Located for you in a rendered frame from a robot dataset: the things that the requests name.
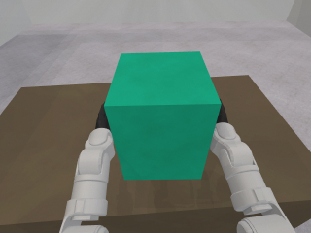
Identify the right robot upper arm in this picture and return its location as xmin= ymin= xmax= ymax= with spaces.
xmin=236 ymin=214 xmax=294 ymax=233

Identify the right robot hand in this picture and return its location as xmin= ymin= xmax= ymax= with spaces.
xmin=216 ymin=98 xmax=228 ymax=124

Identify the pedestal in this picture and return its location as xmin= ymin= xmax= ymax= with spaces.
xmin=0 ymin=75 xmax=311 ymax=233

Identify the robot left forearm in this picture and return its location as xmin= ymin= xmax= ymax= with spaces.
xmin=59 ymin=128 xmax=115 ymax=233

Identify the left robot hand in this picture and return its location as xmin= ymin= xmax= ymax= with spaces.
xmin=95 ymin=102 xmax=111 ymax=131

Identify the carton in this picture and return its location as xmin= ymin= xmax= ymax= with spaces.
xmin=104 ymin=51 xmax=222 ymax=181

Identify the robot right forearm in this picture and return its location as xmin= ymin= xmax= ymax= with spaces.
xmin=210 ymin=122 xmax=295 ymax=233

